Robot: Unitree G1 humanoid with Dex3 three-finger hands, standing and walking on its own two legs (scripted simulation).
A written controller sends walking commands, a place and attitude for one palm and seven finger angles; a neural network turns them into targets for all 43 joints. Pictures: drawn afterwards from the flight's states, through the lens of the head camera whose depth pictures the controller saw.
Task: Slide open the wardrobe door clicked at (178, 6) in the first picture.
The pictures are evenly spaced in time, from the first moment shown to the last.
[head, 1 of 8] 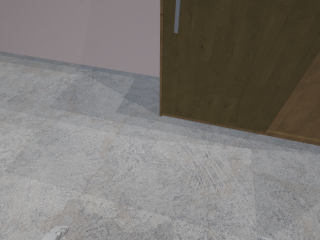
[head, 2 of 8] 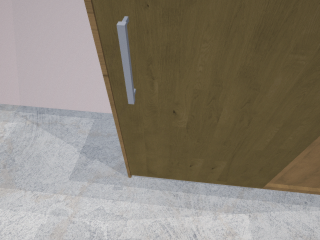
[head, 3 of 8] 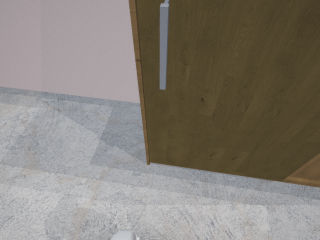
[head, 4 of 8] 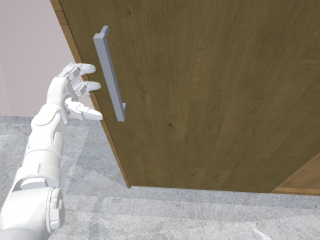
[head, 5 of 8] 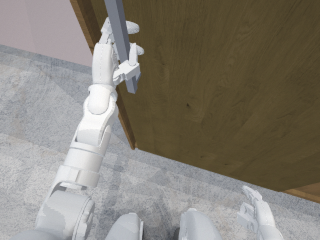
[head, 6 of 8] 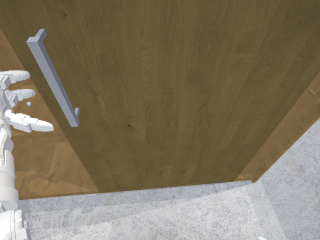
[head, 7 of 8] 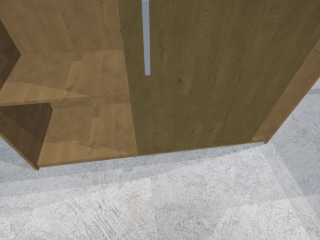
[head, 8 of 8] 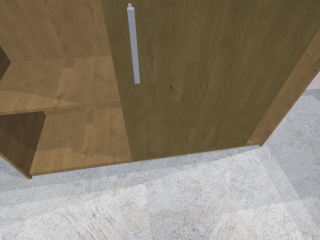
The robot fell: no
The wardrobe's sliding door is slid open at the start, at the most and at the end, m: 0.00 0.67 0.67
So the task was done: yes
